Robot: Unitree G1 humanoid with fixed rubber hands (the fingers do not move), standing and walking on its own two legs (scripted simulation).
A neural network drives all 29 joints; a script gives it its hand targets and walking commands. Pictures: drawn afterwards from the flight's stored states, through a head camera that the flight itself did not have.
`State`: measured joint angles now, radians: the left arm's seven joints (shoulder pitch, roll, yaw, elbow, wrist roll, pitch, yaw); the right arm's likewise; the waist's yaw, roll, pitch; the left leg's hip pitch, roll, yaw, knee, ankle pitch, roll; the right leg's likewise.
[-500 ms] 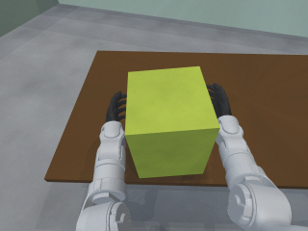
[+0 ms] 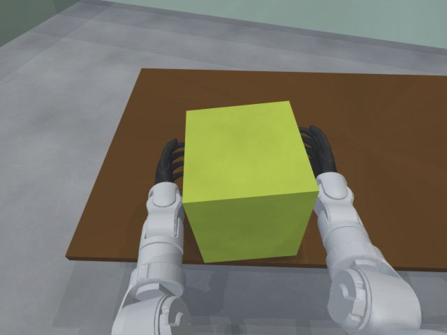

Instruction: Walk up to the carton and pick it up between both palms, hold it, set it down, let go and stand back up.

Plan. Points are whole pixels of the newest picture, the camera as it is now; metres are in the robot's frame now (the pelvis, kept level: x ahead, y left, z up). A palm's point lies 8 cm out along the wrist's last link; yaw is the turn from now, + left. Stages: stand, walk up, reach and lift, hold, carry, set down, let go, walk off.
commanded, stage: set down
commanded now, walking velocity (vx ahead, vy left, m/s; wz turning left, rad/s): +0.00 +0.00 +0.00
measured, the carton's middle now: (244, 186) +0.39 +0.02 +0.02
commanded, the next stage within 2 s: none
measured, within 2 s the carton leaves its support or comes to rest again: rests again in 0.18 s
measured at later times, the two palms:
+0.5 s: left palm (169, 185) +0.35 +0.16 +0.06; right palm (323, 173) +0.40 -0.13 +0.07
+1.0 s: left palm (171, 184) +0.36 +0.16 +0.05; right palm (325, 174) +0.40 -0.13 +0.07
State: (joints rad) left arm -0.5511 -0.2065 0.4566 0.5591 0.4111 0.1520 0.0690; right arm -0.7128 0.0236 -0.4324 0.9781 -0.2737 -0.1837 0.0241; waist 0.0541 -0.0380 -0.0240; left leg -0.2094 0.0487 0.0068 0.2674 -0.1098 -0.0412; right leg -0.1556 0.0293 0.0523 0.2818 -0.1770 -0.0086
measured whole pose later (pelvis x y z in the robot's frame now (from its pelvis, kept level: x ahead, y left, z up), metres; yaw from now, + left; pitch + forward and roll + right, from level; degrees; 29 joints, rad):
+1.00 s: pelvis +0.00 +0.00 +0.00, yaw -1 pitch +3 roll +0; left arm -0.53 -0.24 0.51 0.56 0.44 0.06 0.06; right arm -0.68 0.05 -0.49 0.94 -0.33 -0.21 0.06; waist 0.06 -0.04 -0.01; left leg -0.22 0.05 0.02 0.28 -0.12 -0.04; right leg -0.17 0.03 0.06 0.30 -0.19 -0.01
